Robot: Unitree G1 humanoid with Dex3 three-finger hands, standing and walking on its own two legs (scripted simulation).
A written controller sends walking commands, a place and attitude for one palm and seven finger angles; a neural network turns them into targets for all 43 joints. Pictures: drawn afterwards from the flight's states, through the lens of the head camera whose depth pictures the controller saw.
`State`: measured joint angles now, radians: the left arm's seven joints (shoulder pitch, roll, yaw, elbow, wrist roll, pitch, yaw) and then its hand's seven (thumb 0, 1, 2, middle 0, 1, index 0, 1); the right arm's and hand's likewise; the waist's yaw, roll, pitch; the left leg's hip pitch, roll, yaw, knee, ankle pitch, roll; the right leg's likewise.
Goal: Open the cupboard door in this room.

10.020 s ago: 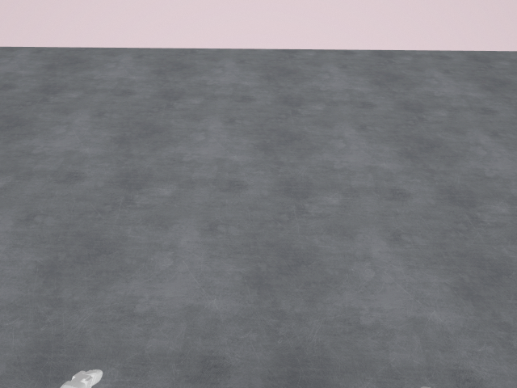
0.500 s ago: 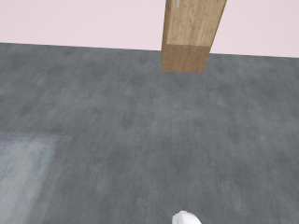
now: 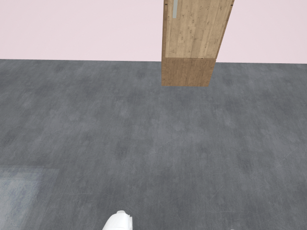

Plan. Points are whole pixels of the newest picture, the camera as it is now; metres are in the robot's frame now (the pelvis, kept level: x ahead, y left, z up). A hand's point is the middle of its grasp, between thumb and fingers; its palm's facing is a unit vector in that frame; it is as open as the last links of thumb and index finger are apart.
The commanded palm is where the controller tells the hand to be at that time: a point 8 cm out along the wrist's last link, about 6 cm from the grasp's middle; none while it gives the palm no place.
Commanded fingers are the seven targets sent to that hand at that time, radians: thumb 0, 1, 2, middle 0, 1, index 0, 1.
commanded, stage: turn or walk to find it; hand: left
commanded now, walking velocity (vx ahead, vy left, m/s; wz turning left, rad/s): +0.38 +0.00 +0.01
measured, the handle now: (175, 3) +1.42 -0.05 -0.01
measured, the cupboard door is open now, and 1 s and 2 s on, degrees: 0 0 0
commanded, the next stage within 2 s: stand and wait in 0.16 s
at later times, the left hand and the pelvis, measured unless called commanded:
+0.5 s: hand (94, 199) +0.23 +0.21 -0.17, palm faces +0.06 -0.97 -0.23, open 7.3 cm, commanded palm none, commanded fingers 0.00 0.90 0.90 -0.20 -0.30 -0.20 -0.30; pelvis +0.17 +0.02 +0.00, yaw +2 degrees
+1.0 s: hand (114, 208) +0.21 +0.14 -0.17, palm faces +0.09 -0.97 -0.21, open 7.3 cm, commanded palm none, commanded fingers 0.00 0.90 0.90 -0.20 -0.30 -0.20 -0.30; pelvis +0.22 -0.03 +0.00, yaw +3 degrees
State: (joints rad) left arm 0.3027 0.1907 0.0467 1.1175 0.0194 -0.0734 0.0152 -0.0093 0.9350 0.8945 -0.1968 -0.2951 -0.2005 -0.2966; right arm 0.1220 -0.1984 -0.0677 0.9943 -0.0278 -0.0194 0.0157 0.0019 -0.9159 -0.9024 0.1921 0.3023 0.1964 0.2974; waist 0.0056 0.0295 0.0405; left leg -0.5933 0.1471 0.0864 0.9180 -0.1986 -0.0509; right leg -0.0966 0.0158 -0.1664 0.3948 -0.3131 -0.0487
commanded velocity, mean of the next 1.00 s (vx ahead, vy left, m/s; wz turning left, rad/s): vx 0.05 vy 0.00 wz -0.01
